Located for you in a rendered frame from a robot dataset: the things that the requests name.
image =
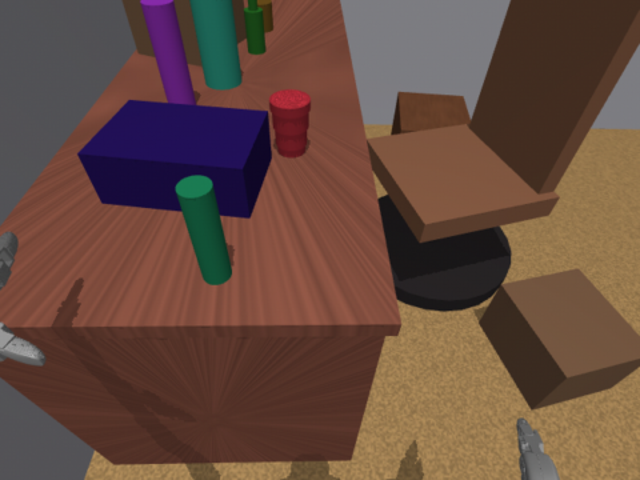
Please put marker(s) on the office chair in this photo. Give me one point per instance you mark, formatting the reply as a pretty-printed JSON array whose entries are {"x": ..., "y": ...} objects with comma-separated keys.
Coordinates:
[{"x": 450, "y": 189}]

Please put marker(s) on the left robot hand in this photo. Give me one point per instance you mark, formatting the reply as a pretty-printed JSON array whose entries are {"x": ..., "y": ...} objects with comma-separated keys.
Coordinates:
[{"x": 12, "y": 346}]

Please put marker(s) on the desk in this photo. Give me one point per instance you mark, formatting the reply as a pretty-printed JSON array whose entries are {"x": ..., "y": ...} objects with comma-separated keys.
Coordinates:
[{"x": 149, "y": 364}]

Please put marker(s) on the right robot hand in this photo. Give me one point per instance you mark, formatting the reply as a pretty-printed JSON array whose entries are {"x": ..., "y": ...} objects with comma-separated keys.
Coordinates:
[{"x": 534, "y": 464}]

